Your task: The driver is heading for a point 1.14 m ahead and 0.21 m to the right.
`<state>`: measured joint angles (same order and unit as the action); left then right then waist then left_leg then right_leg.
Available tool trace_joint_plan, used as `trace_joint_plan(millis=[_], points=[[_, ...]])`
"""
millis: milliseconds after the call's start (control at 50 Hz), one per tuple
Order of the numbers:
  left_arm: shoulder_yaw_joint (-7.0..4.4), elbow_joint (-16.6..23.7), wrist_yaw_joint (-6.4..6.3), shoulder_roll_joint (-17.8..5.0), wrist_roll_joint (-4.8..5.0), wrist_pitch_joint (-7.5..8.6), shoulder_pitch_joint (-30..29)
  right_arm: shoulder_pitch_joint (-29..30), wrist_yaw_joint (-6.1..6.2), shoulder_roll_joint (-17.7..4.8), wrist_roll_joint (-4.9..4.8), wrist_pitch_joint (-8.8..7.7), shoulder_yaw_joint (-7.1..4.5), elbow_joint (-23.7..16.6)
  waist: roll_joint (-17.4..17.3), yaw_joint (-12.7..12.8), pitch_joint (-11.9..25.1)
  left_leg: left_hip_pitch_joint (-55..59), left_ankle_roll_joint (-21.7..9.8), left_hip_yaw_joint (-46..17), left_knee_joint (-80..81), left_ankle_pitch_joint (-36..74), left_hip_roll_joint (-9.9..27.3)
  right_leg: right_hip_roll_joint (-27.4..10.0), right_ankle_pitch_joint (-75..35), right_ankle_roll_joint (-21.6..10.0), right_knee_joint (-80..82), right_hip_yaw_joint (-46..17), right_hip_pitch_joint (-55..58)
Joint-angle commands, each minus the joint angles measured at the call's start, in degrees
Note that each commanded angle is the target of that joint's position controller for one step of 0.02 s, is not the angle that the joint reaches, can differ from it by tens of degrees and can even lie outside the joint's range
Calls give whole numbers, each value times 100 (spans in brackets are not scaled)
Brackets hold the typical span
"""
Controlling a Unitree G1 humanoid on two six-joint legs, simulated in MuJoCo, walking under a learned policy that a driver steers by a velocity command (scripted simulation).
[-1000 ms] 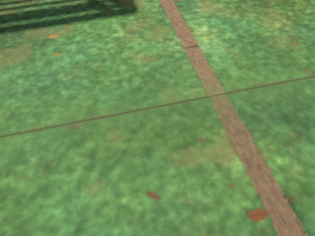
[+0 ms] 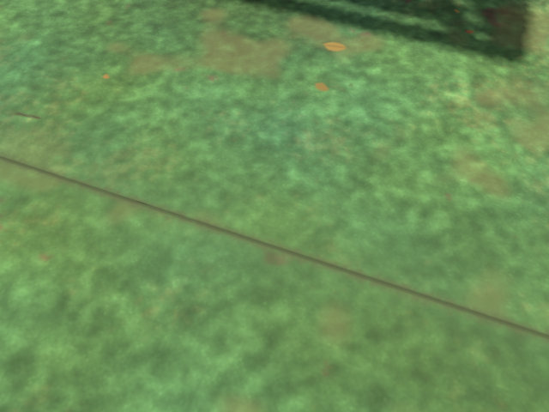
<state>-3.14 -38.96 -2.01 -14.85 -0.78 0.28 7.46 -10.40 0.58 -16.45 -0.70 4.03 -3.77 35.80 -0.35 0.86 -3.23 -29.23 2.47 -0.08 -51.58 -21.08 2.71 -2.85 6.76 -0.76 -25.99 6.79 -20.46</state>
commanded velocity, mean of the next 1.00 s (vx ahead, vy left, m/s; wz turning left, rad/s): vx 0.01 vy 0.00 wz -0.24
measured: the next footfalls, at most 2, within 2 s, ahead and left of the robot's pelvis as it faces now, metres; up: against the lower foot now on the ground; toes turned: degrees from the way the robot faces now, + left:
left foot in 0.08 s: +0.06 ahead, +0.13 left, +0.00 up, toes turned +4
right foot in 0.52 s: +0.02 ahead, -0.09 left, +0.00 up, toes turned -5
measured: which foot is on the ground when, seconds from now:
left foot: up 0.00-0.06, down 0.08-0.52, up 0.54-0.90, down 0.92-1.00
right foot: down 0.00-0.08, up 0.10-0.50, down 0.52-0.92, up 0.94-1.00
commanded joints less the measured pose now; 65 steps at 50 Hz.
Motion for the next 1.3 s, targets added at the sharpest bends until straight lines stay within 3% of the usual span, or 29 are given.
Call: trace_joint_plan(millis=[20, 80, 100, 120, 140, 180, 240, 300, 380, 460, 500, 520, 540, 560, 580, 620, 660, 760, 840, 900, 920, 940, 960, 980, 1020, 1100, 1180, 1260, 1300], points=[[-302, 301, 16, -1015, 101, 30, -240, -242, -69, -447, 23, -44, -154, -376, 936, -100, 1051, 879, -217, 187, 815, 175, -69, -1492, -461, -1144, 776, -1046, 666], [-213, 36, 64, -680, 194, -44, 36, -791, -75, -555, 96, -89, -231, -177, 330, -307, 913, 2210, -703, -77, 2657, 1220, -160, -1002, 612, -387, -279, -475, -118], [-60, 150, 145, -219, -76, -35, 196, -748, 22, -1124, 141, -112, -316, -322, -1467, -12, 916, 2897, -1259, -2171, 3076, 2604, 1435, -245, 2451, 289, -2077, 217, -1382], [-172, 320, 87, -545, -54, -10, -232, -585, 16, -1301, 304, -185, -318, -480, -1626, -312, 867, 2040, -2210, -2840, 3361, 2735, 2106, 130, 3156, 417, -3113, -498, -1840], [-257, 283, 43, -810, 53, -36, -475, -450, -4, -1067, 374, -280, -254, -455, -1090, -391, 766, 1750, -2103, -2399, 3457, 2192, 1740, 21, 2752, 378, -3698, -814, -1717], [-278, -61, -10, -680, 48, -135, -57, 175, -9, -564, 216, -392, -90, -402, -718, -24, 736, 1713, -1446, -1532, 3357, 1737, 1113, -98, 1907, 376, -3730, -933, -1576], [-217, -418, 52, -448, 80, -179, 455, 371, 18, 43, 267, -492, 137, -196, -749, 165, 829, 1473, -1260, -646, 3283, 2428, 737, -116, 1141, 562, -3329, -914, -645], [-104, -282, 99, -375, 113, -149, 1, 277, 76, -195, 308, -488, 61, -62, -740, -118, 708, 1764, -1351, -621, 3191, 2378, 862, -130, 1298, 566, -2082, -847, -301], [-150, -131, 87, -679, 190, -163, -22, 69, 176, -679, 152, -331, -135, 71, -732, -313, 601, 2249, -1705, -1193, 3018, 2641, 1422, -28, 1958, 483, -1855, -647, -558], [-131, -203, 145, -525, 184, -188, 319, 315, 257, -685, 82, -246, -199, 80, -626, -120, 721, 2339, -1649, -1025, 2713, 3525, 1525, 73, 1747, 259, -1357, -434, -238], [-144, -255, 198, -539, 153, -190, 557, 392, 284, -671, -10, -206, -241, 133, -557, 69, 754, 2104, -1269, -618, 2390, 3130, 1301, 164, 705, -22, -281, -388, 340], [-210, -223, 185, -800, 95, -191, 607, 278, 288, -573, -17, -217, -252, 169, -105, 33, 739, 1680, -833, -221, 1817, 2235, 934, -78, -301, -297, 225, -990, 743], [-378, -170, 100, -1438, 86, -176, 638, 375, 259, -239, 190, -268, -183, -60, 1411, -225, 779, 490, -222, 615, 555, 846, 96, -1177, -2118, -948, 308, -2630, 1385], [-364, -113, 120, -1357, -37, -124, 814, 1124, 286, -251, 208, -308, -165, -260, 1826, 334, 641, -598, -2, 256, -424, -1448, -602, -1864, -2545, -1871, 736, -3629, 1567], [-320, -64, 133, -1261, -132, -16, 844, 1121, 257, -376, 153, -321, -229, -211, 1124, 334, 725, -796, 3, -275, -1369, -1634, -465, -1799, -2369, -1954, 752, -3442, 1627], [-316, 53, 87, -1141, 69, 64, 250, 750, 236, -370, 84, -281, -278, 9, 477, -18, 648, -987, 55, -453, -1523, -838, -305, -1209, -2086, -1383, 544, -2663, 1607], [-262, 126, 23, -977, 172, 9, 58, 647, 256, -334, 125, -293, -283, 45, 549, -117, 746, -730, 185, -409, -1225, -299, -305, -920, -2118, -1209, 502, -2414, 1493], [-365, 211, -38, -1145, 157, -139, 235, 748, 191, -196, 62, -387, -207, -12, 814, 56, 855, -123, 275, -362, 352, 2, -433, -728, -1327, -1178, 407, -2561, 1392], [-408, 347, 28, -1224, 165, -211, 57, 553, 94, -395, 1, -477, -259, -4, 1094, 66, 787, 591, 179, -337, 1257, -42, -575, -694, -940, -1186, 372, -3097, 948], [-379, 467, 15, -1128, 261, -266, -208, 59, 24, -446, -6, -585, -314, 122, 1054, -242, 810, 1506, -20, -241, 2877, 994, -592, -392, -649, -842, 16, -3291, 701], [-336, 488, -7, -947, 232, -267, -72, -132, 43, -678, 45, -597, -387, 152, 719, -217, 933, 2178, -227, -641, 3115, 1390, -27, -127, 215, -544, -386, -3090, 230], [-231, 460, 17, -528, 113, -250, 293, -131, 104, -1044, 153, -552, -437, 53, -735, 49, 1075, 2756, -755, -1919, 3262, 2471, 1310, 639, 2147, -152, -1871, -2123, -566], [-364, 641, 8, -901, 164, -177, 234, -72, 44, -1185, 365, -552, -452, 48, -1726, 65, 830, 2228, -1733, -3160, 3478, 2835, 2143, 953, 3293, 105, -3034, -1612, -1441], [-498, 514, 5, -1316, 153, -159, 288, 187, 50, -859, 331, -591, -363, -100, -1080, 77, 706, 2047, -1880, -2814, 3532, 2464, 2039, 593, 2911, 234, -3976, -1750, -1450], [-536, 247, -8, -1216, 189, -273, 458, 658, 108, -507, 188, -574, -251, -198, -609, 205, 522, 1867, -1389, -1623, 3457, 1785, 1278, 494, 2100, 412, -4519, -1555, -1477], [-365, 489, 55, -726, 221, -304, 74, 288, 251, -494, 165, -480, -200, -87, -771, -142, 496, 2140, -1476, -873, 3471, 2063, 999, 398, 1524, 659, -4030, -1141, -1567], [-185, 635, 123, -457, 112, -250, -85, 199, 218, -747, 121, -411, -262, -10, -954, -263, 774, 2289, -1582, -685, 3303, 2405, 1160, 194, 1982, 621, -2431, -860, -706], [-200, 496, 188, -542, 128, -240, 325, 206, 137, -802, -25, -350, -235, 102, -973, -91, 793, 2055, -1494, -660, 2934, 2753, 1197, 329, 1149, 347, -580, -487, 377], [-212, 402, 185, -667, 58, -226, 629, -141, 101, -531, -53, -386, -124, 305, -583, 14, 825, 1413, -875, -374, 2506, 2110, 890, 206, -167, 22, 673, -807, 1584]])
Keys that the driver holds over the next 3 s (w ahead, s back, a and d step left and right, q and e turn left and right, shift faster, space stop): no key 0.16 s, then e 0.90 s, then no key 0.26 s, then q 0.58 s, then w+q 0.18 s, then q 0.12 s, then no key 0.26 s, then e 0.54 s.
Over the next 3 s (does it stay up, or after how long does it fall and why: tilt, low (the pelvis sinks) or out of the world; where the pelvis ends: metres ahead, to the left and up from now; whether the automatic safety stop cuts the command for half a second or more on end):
stays up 0.05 0.02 0.00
